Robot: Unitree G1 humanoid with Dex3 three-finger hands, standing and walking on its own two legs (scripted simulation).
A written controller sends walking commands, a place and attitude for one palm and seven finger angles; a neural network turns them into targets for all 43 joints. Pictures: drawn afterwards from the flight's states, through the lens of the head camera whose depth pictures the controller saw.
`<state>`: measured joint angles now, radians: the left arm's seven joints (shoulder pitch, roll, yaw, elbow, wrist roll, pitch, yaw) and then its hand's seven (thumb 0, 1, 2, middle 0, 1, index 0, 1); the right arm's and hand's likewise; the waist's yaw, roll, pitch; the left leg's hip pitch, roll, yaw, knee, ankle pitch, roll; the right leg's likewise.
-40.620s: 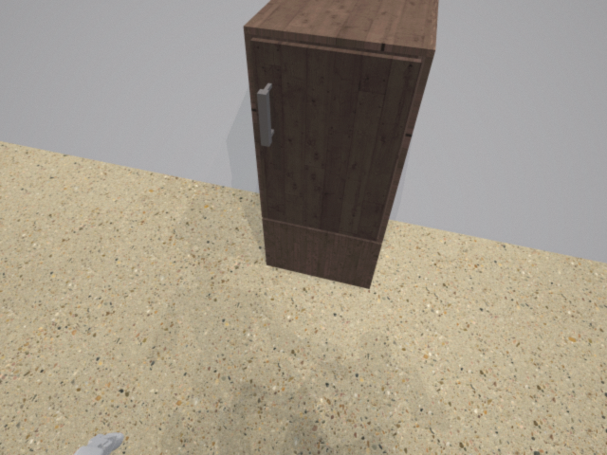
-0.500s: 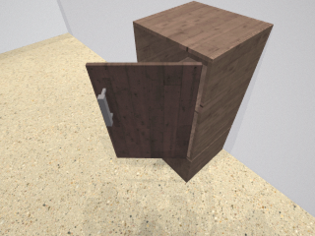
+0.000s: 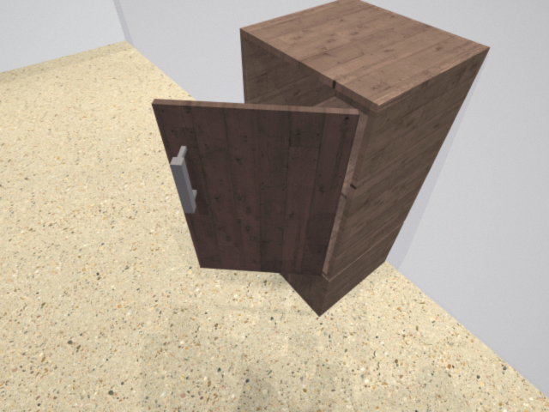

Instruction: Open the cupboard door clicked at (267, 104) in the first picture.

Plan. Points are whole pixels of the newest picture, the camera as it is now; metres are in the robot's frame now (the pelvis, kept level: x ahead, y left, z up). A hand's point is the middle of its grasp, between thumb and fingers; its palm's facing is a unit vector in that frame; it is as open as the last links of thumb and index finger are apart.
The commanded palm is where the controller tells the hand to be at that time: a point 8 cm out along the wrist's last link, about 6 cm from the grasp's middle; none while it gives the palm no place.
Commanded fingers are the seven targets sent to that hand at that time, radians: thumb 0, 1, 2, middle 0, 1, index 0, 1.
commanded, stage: look again from close up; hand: left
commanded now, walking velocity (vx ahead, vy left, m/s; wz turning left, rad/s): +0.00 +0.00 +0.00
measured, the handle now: (186, 180) +0.57 +0.23 -0.04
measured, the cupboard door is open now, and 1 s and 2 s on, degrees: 47 47 47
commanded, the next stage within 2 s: raise the hand with hooked fingers in 0.52 s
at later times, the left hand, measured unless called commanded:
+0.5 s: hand out of the picture +0.02 +0.22 -0.18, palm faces -0.01 -0.98 -0.21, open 7.4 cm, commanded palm none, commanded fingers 0.00 0.90 0.90 -0.20 -0.30 -0.20 -0.30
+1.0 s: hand (148, 376) +0.18 +0.20 -0.06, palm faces -0.02 -1.00 -0.02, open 8.4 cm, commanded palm +0.14 +0.28 -0.06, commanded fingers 0.00 0.43 0.70 -0.23 -0.60 -0.23 -0.60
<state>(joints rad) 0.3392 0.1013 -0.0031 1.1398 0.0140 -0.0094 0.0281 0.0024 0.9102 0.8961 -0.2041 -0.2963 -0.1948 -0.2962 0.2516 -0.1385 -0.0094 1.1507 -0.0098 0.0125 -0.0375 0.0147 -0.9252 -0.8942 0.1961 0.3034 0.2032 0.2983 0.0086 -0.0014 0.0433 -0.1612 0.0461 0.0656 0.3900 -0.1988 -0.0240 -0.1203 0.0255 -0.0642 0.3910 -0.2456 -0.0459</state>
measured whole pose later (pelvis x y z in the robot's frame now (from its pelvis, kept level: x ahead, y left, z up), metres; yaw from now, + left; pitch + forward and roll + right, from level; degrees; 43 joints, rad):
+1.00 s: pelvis -0.02 +0.01 -0.07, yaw +0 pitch +13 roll +1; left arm 0.38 0.21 0.18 0.23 -0.23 -0.56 -0.35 0.00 0.66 0.79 -0.22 -0.46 -0.21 -0.46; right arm 0.12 -0.27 -0.08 0.55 0.01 -0.25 0.01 0.01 -0.91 -0.89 0.20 0.30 0.20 0.30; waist -0.01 -0.06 -0.14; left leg -0.77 0.02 0.04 1.01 -0.46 0.00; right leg -0.75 -0.02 -0.05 1.04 -0.51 -0.03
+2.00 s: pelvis -0.03 +0.05 -0.08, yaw +1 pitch +15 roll -4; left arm 0.12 0.39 0.36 0.26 -0.33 -0.30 -0.46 -0.01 -0.46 0.32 -0.30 -1.17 -0.29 -1.17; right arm 0.24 -0.25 0.04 0.51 0.04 -0.21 -0.05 0.01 -0.90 -0.89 0.20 0.30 0.21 0.30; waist 0.01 0.02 -0.13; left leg -0.88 0.01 0.01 1.09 -0.48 0.05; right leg -0.79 -0.02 -0.09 1.02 -0.49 0.02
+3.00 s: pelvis -0.03 +0.02 -0.08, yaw +1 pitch +16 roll -3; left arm -0.13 0.44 0.43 0.52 -0.35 -0.34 -0.54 -0.02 -0.51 0.30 -0.31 -1.20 -0.30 -1.20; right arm 0.26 -0.28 0.04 0.56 0.04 -0.17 -0.07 0.01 -0.90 -0.89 0.20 0.30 0.21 0.30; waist -0.01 0.02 -0.11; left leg -0.90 0.04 -0.01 1.10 -0.48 0.01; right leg -0.82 0.01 -0.10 1.05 -0.50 -0.02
